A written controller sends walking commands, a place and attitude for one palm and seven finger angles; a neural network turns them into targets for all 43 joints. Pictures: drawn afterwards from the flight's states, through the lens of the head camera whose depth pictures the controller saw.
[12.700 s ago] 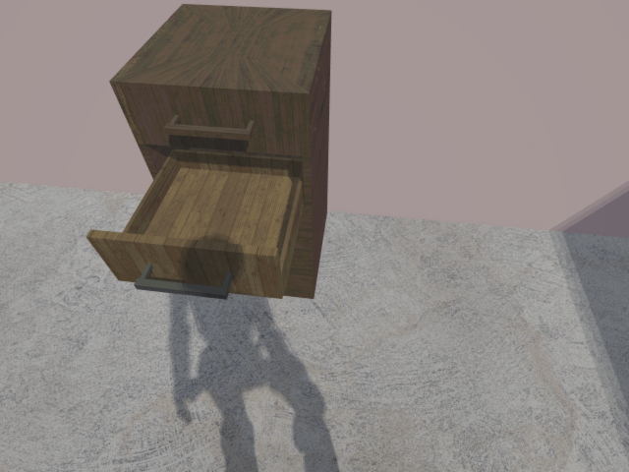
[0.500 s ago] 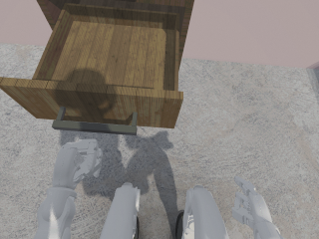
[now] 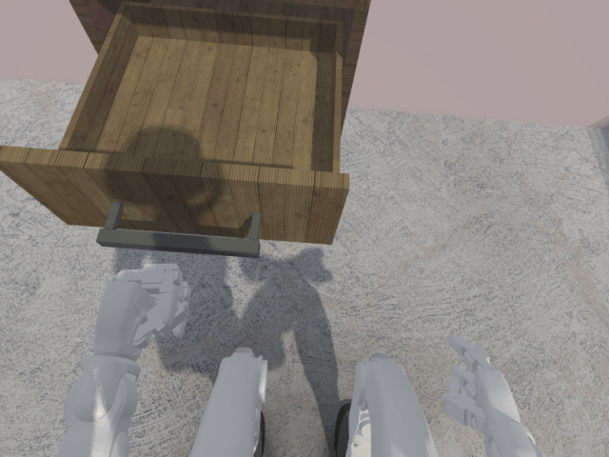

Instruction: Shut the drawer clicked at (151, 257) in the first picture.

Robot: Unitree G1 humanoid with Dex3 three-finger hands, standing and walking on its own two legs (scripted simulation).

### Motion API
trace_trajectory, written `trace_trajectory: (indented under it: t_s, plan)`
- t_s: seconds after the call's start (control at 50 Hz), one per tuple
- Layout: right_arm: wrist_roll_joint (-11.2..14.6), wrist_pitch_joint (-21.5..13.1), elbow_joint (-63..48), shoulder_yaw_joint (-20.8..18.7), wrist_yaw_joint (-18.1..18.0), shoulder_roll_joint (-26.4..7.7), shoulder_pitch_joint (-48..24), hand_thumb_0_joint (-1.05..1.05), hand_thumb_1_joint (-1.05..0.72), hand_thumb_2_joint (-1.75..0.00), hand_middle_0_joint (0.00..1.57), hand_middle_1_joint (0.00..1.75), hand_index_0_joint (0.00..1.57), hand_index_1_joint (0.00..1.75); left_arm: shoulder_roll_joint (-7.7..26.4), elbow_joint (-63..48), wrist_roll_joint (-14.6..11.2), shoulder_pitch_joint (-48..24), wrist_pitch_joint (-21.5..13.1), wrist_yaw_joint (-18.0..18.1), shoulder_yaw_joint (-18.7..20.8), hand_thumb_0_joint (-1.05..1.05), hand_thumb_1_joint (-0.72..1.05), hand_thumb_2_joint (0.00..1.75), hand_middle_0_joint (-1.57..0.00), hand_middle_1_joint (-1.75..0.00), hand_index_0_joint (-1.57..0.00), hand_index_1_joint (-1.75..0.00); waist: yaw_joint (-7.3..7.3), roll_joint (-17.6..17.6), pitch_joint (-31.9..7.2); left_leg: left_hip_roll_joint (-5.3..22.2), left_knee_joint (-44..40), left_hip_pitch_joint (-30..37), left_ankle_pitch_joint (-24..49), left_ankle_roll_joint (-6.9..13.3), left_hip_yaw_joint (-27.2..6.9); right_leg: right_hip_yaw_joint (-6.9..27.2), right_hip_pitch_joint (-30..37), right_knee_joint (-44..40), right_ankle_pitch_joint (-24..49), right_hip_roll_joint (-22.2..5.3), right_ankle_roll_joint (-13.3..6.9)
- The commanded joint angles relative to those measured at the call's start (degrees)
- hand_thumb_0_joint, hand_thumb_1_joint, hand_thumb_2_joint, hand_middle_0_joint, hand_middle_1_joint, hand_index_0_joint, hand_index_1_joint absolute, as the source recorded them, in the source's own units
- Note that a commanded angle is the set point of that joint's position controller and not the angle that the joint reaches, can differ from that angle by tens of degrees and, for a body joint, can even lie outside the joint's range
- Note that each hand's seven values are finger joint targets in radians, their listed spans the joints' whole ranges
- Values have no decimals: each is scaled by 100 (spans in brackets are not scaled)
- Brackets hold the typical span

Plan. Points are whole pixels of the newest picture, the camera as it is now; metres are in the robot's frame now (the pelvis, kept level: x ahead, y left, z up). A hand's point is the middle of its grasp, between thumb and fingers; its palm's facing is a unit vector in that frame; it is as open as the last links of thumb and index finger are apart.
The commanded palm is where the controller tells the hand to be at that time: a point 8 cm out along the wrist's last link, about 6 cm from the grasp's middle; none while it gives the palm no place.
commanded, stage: push the drawer shut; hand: left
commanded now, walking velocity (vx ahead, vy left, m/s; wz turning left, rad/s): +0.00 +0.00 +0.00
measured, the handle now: (183, 229) +0.38 +0.18 +0.01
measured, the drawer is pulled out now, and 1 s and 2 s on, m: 0.30 0.21 0.09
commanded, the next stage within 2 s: none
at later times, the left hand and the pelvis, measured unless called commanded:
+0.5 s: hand (189, 273) +0.33 +0.16 +0.00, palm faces -0.05 -1.00 -0.05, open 3.0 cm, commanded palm +0.34 +0.20 +0.01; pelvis -0.01 +0.00 +0.00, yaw +0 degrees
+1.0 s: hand (202, 221) +0.40 +0.16 +0.01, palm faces -0.03 -1.00 -0.06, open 3.2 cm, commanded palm +0.40 +0.20 +0.01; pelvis -0.02 +0.00 +0.00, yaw +0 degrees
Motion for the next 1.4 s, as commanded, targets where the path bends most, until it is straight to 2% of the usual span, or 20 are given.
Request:
trace_trajectory:
  t_s: [0.0, 0.12, 0.26, 0.32, 0.38, 0.52, 0.54, 0.62, 0.8, 0.84, 0.9, 0.92, 0.96, 1.0, 1.1, 1.14, 1.22, 1.28, 1.3, 1.38]
  plan:
    - [-27, -235, -675, -320, -74, -869, 68, 0, -90, -90, 20, 30, 20, 30, 575, -1157, 32, -959, -367, 135, 238, 0, 90, 90, -140, -160, -140, -160, -141, 327, -2268, -206, -1281, 1600, 1387, 82, -150, 288, 1455, -1161, 818, 291, -150]
    - [-24, -164, -651, -311, -57, -909, 134, 0, -90, -90, 20, 30, 20, 30, 493, -825, 109, -1244, -200, 209, 171, 0, 90, 90, -140, -160, -140, -160, -137, 336, -2420, -200, -1388, 1844, 1554, 49, -196, 219, 1473, -1170, 966, 277, -155]
    - [-23, -98, -505, -292, -117, -938, 194, 0, -90, -90, 20, 30, 20, 30, 658, -527, 111, -2166, -168, 268, 338, 0, 90, 90, -140, -160, -140, -160, -282, 167, -2396, -195, -1325, 1671, 1343, 75, -178, 266, 1483, -1244, 864, 276, -120]
    - [-42, -129, -454, -285, -126, -942, 196, 0, -90, -90, 20, 30, 20, 30, 587, -572, 128, -2476, -256, 267, 207, 0, 90, 90, -140, -160, -140, -160, -282, 489, -2516, -195, -1379, 1922, 1457, 37, -209, 235, 1350, -1208, 923, 254, -142]
    - [-47, -133, -384, -290, -140, -992, 237, 0, -90, -90, 20, 30, 20, 30, 563, -467, 160, -2862, -283, 307, 136, 0, 90, 90, -140, -160, -140, -160, -378, 443, -2548, -165, -1417, 2080, 1405, 28, -298, 174, 1130, -1175, 874, 251, -135]
    - [-49, -111, -272, -262, -183, -1034, 289, 0, -90, -90, 20, 30, 20, 30, 694, 39, 250, -3722, -291, 401, 191, 0, 90, 90, -140, -160, -140, -160, -459, 385, -2473, -194, -1493, 1932, 881, 28, -294, 209, 1090, -1282, 571, 231, -117]
    - [-53, -107, -272, -262, -191, -1034, 295, 0, -90, -90, 20, 30, 20, 30, 730, 60, 266, -3761, -302, 413, 232, 0, 90, 90, -140, -160, -140, -160, -403, 491, -2553, -203, -1507, 1981, 921, 17, -288, 218, 1117, -1269, 589, 229, -127]
    - [-56, -74, -224, -243, -182, -1049, 363, 0, -90, -90, 20, 30, 20, 30, 682, 368, 294, -4126, -261, 437, 165, 0, 90, 90, -140, -160, -140, -160, -474, 489, -2542, -196, -1590, 2077, 931, 1, -343, 188, 1071, -1290, 624, 224, -126]
    - [-82, -20, -84, -221, -191, -1048, 536, 0, -90, -90, 20, 30, 20, 30, 846, 1121, 364, -5050, -352, 484, 349, 0, 90, 90, -140, -160, -140, -160, -591, 545, -2613, -189, -1583, 2007, 898, 4, -289, 229, 1093, -1346, 612, 247, -111]
    - [-86, -3, -43, -224, -198, -1045, 578, 0, -90, -90, 20, 30, 20, 30, 986, 1314, 352, -5217, -394, 500, 512, 0, 90, 90, -140, -160, -140, -160, -605, 412, -2621, -194, -1540, 1857, 898, 20, -236, 277, 1246, -1395, 616, 252, -93]
    - [-94, 16, -17, -217, -190, -1049, 644, 0, -90, -90, 20, 30, 20, 30, 1074, 1552, 364, -5396, -446, 473, 622, 0, 90, 90, -140, -160, -140, -160, -585, 528, -2685, -191, -1547, 1863, 979, 12, -226, 282, 1262, -1377, 660, 262, -100]
    - [-94, 32, 12, -216, -186, -1041, 661, 0, -90, -90, 20, 30, 20, 30, 1052, 1646, 349, -5532, -450, 458, 602, 0, 90, 90, -140, -160, -140, -160, -660, 419, -2646, -191, -1516, 1783, 980, 30, -195, 299, 1317, -1417, 685, 262, -81]
    - [-99, 58, 21, -207, -192, -1043, 691, 0, -90, -90, 20, 30, 20, 30, 1287, 1824, 362, -5612, -488, 445, 837, 0, 90, 90, -140, -160, -140, -160, -608, 381, -2691, -196, -1494, 1637, 976, 34, -153, 342, 1463, -1424, 662, 264, -80]
    - [-111, 61, 40, -208, -185, -1050, 742, 0, -90, -90, 20, 30, 20, 30, 1272, 1838, 372, -5868, -537, 403, 799, 0, 90, 90, -140, -160, -140, -160, -636, 591, -2834, -181, -1484, 1772, 1075, 28, -174, 330, 1356, -1372, 726, 275, -87]
    - [-137, 119, 122, -225, -138, -1075, 905, 0, -90, -90, 20, 30, 20, 30, 1236, 2169, 368, -6144, -541, 382, 826, 0, 90, 90, -140, -160, -140, -160, -718, 633, -2898, -159, -1489, 1968, 1346, 14, -227, 275, 1242, -1332, 922, 292, -82]
    - [-139, 155, 129, -234, -124, -1079, 937, 0, -90, -90, 20, 30, 20, 30, 1306, 2200, 375, -6249, -559, 366, 878, 0, 90, 90, -140, -160, -140, -160, -717, 612, -2995, -153, -1454, 1948, 1412, 22, -203, 306, 1316, -1336, 972, 297, -77]
    - [-155, 214, 181, -216, -114, -1092, 1018, 0, -90, -90, 20, 30, 20, 30, 1493, 2504, 419, -6614, -593, 345, 1010, 0, 90, 90, -140, -160, -140, -160, -788, 581, -2813, -147, -1447, 1800, 1330, 34, -203, 305, 1284, -1334, 930, 304, -71]
    - [-176, 240, 169, -219, -94, -1105, 1086, 0, -90, -90, 20, 30, 20, 30, 1622, 2532, 436, -6782, -651, 342, 1121, 0, 90, 90, -140, -160, -140, -160, -754, 708, -3069, -150, -1421, 1904, 1448, 31, -216, 310, 1300, -1274, 989, 319, -85]
    - [-181, 256, 216, -222, -85, -1097, 1110, 0, -90, -90, 20, 30, 20, 30, 1542, 2663, 434, -6880, -639, 326, 1066, 0, 90, 90, -140, -160, -140, -160, -837, 629, -3068, -149, -1404, 1918, 1457, 44, -209, 315, 1296, -1323, 1008, 324, -66]
    - [-206, 307, 241, -215, -75, -1101, 1188, 0, -90, -90, 20, 30, 20, 30, 1631, 2879, 471, -7184, -687, 313, 1138, 0, 90, 90, -140, -160, -140, -160, -869, 731, -3001, -139, -1370, 1924, 1534, 44, -232, 290, 1172, -1259, 1040, 329, -75]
